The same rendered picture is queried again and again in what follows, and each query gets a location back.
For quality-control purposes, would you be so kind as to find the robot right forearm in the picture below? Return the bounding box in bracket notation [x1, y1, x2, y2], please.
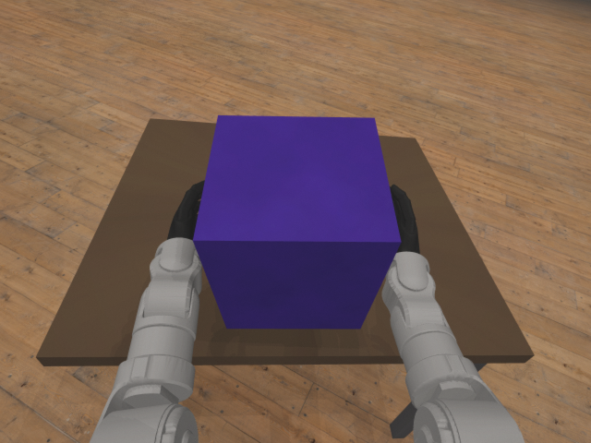
[381, 252, 525, 443]

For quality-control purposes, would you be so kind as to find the right robot upper arm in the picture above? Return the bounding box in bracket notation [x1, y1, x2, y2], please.
[414, 398, 524, 443]

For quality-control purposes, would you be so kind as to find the robot left forearm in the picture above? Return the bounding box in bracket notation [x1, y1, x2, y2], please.
[90, 237, 202, 443]

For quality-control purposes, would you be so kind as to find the left robot upper arm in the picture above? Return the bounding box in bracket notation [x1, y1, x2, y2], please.
[91, 403, 199, 443]

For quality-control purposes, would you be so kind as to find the right robot hand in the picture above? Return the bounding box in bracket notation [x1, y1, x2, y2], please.
[390, 185, 420, 254]

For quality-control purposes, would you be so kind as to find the left robot hand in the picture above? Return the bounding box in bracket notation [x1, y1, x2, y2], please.
[167, 180, 205, 240]

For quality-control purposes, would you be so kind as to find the carton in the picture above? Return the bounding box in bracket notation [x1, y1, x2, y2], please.
[193, 115, 402, 329]

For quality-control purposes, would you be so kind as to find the table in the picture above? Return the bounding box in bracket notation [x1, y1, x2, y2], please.
[36, 118, 534, 438]

